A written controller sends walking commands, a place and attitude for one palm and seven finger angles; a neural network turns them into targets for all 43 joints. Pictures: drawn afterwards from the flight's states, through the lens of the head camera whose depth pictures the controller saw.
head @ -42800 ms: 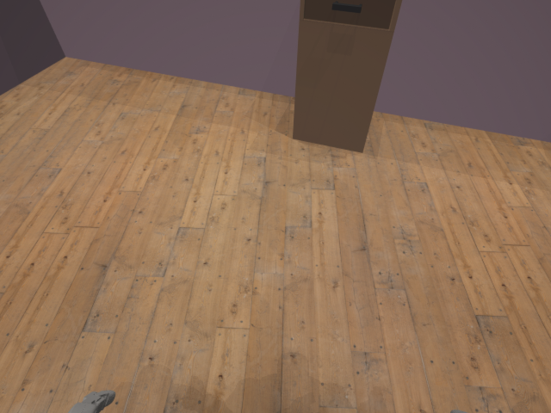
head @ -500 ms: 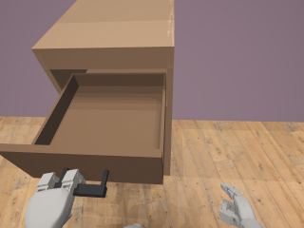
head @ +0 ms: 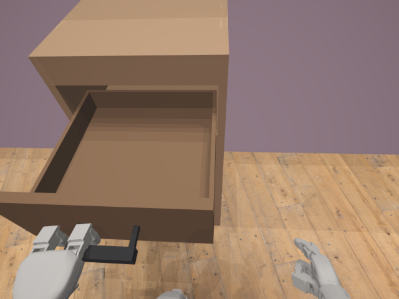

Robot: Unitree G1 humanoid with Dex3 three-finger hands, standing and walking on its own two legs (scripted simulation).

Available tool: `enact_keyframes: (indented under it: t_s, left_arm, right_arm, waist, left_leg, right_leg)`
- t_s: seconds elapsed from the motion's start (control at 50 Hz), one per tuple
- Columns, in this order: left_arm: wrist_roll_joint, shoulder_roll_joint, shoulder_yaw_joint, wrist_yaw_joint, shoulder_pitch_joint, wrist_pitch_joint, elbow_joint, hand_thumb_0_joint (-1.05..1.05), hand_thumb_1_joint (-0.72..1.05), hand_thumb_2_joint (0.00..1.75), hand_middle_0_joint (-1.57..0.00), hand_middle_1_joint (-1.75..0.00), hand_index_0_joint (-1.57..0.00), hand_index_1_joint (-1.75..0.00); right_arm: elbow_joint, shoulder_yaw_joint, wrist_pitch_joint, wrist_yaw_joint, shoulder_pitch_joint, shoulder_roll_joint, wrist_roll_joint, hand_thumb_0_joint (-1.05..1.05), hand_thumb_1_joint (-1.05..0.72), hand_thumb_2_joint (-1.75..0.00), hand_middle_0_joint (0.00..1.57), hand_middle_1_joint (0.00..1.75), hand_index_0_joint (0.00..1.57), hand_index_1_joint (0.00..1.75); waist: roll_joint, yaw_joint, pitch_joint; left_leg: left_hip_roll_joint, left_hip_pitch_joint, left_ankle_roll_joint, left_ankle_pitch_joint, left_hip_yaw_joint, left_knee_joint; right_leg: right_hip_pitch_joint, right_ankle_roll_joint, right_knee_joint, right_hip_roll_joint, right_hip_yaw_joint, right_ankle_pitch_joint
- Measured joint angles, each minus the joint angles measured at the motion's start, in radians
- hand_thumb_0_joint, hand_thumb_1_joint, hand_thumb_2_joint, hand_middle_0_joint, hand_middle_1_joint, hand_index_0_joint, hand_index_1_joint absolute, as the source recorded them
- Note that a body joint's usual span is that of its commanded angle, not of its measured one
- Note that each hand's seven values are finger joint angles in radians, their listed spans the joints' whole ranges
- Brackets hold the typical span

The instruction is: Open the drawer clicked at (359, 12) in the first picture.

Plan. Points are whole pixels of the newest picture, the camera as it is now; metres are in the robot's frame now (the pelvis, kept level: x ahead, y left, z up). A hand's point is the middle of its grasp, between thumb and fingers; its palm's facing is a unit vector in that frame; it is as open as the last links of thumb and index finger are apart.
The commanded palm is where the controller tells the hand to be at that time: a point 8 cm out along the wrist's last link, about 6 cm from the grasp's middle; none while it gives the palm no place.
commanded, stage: open the thumb to release the handle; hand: left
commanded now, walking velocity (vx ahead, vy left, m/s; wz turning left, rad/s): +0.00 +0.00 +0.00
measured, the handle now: (103, 241) +0.20 +0.20 +0.05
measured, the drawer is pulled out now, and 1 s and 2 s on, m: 0.30 0.30 0.30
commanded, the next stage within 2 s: lift the hand off the handle in 0.40 s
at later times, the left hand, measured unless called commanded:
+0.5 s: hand (65, 284) +0.13 +0.25 +0.03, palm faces -0.01 -0.09 -1.00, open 13.2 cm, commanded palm +0.11 +0.23 +0.08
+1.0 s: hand (64, 271) +0.15 +0.25 +0.05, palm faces +0.06 -0.10 -0.99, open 13.6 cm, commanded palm +0.13 +0.23 +0.11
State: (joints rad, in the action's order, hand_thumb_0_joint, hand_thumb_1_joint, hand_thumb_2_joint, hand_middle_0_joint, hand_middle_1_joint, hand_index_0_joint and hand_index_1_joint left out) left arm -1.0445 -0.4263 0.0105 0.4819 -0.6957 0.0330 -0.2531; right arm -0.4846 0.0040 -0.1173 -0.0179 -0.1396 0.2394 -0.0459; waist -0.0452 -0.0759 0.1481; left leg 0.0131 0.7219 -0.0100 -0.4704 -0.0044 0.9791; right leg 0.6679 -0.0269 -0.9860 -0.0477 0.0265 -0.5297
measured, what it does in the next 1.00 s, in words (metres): stands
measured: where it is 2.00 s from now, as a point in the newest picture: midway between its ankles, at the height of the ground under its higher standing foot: outside the picture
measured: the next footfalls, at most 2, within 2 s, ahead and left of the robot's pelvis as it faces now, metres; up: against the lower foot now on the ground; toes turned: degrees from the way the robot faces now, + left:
none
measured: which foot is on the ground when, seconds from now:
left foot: down 0.00-1.00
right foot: down 0.00-1.00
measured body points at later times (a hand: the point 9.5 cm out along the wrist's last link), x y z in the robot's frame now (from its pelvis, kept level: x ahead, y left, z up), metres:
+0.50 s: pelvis -0.01 +0.00 +0.01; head +0.02 -0.02 +0.45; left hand +0.13 +0.25 +0.08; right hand +0.21 -0.21 -0.08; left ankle +0.01 +0.13 -0.68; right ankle -0.03 -0.11 -0.68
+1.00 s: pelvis -0.02 +0.00 +0.01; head +0.00 -0.02 +0.46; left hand +0.14 +0.25 +0.10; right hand +0.19 -0.20 -0.08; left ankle +0.01 +0.13 -0.68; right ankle -0.03 -0.11 -0.68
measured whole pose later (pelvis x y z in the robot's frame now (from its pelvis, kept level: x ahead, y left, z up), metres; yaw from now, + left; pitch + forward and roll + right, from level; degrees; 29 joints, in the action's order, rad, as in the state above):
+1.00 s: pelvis -0.02 +0.00 +0.01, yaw +1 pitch +9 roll -1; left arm -0.98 -0.41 0.05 0.39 -0.57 -0.06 -0.25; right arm -0.52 -0.01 -0.11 0.02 -0.16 0.22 -0.03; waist -0.07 -0.07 0.14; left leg 0.01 0.66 -0.01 -0.42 -0.04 0.92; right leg 0.58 -0.02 -0.91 -0.04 0.00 -0.47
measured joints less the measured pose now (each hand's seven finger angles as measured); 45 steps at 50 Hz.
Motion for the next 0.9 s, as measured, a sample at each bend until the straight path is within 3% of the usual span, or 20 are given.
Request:
enact_keyframes:
  t_s: [0.14,0.26,0.38,0.48,0.62,0.72,0.9]
  left_arm:
    - [0.063,0.033,0.016,-0.028,0.017,-0.038,-0.005,0.0,0.52,0.73,-0.37,-1.3,-0.37,-1.29]
    - [0.038,0.024,0.011,-0.036,0.032,-0.024,0.017,0.0,0.19,0.6,-0.36,-1.27,-0.36,-1.27]
    - [0.045,0.016,0.005,-0.049,0.034,-0.014,0.022,0.0,-0.17,0.44,-0.34,-1.23,-0.34,-1.24]
    - [0.045,0.016,0.0,-0.05,0.027,-0.008,0.018,0.0,-0.36,0.36,-0.33,-1.21,-0.33,-1.21]
    - [0.05,0.049,0.014,-0.048,0.043,-0.033,0.017,0.0,-0.46,0.32,-0.32,-1.2,-0.3,-1.19]
    - [0.032,0.04,0.024,-0.048,0.086,-0.035,0.039,0.0,-0.48,0.31,-0.32,-1.2,-0.3,-1.2]
    - [0.043,0.035,0.042,-0.07,0.147,-0.065,0.051,0.0,-0.49,0.3,-0.32,-1.2,-0.32,-1.21]
  right_arm:
    - [-0.026,0.006,-0.005,0.016,0.003,-0.013,0.012,0.01,-0.91,-0.9,0.2,0.3,0.2,0.29]
    - [-0.029,-0.008,-0.006,0.022,0.001,-0.019,0.011,0.01,-0.91,-0.9,0.2,0.3,0.2,0.29]
    - [-0.023,-0.008,-0.004,0.023,0.008,-0.018,0.011,0.01,-0.91,-0.9,0.2,0.3,0.2,0.29]
    - [-0.017,-0.003,-0.004,0.021,0.008,-0.012,0.009,0.01,-0.91,-0.9,0.2,0.3,0.2,0.29]
    - [-0.01,0.003,-0.002,0.014,-0.001,-0.002,0.005,0.01,-0.91,-0.9,0.2,0.3,0.2,0.29]
    - [-0.019,-0.002,-0.003,0.022,-0.008,-0.003,0.003,0.01,-0.91,-0.9,0.2,0.3,0.2,0.29]
    - [-0.036,-0.011,0.0,0.039,-0.012,-0.016,0.011,0.01,-0.91,-0.9,0.2,0.3,0.2,0.29]
  waist:
    - [-0.02,-0.001,-0.001]
    - [-0.01,-0.005,0.001]
    - [-0.01,-0.001,-0.003]
    - [-0.009,-0.001,-0.003]
    - [-0.013,0.001,-0.002]
    - [-0.008,-0.004,-0.008]
    - [-0.02,0.0,-0.014]
  left_leg:
    - [-0.004,-0.008,0.002,0.006,-0.017,-0.011]
    - [-0.005,-0.025,-0.001,0.017,-0.017,-0.03]
    - [-0.002,-0.034,-0.003,0.023,-0.022,-0.035]
    - [-0.001,-0.035,-0.004,0.028,-0.025,-0.035]
    - [-0.005,-0.022,-0.003,0.033,-0.029,-0.026]
    - [-0.008,-0.012,-0.003,0.038,-0.035,-0.018]
    - [-0.008,-0.027,-0.001,0.047,-0.039,-0.029]
  right_leg:
    - [-0.02,0.002,0.026,0.003,-0.016,0.009]
    - [-0.035,0.0,0.039,0.004,-0.017,0.016]
    - [-0.046,-0.002,0.047,0.001,-0.021,0.024]
    - [-0.048,-0.003,0.048,0.0,-0.023,0.029]
    - [-0.037,-0.002,0.039,0.003,-0.028,0.031]
    - [-0.028,-0.002,0.03,0.006,-0.034,0.032]
    - [-0.047,0.0,0.048,0.006,-0.038,0.044]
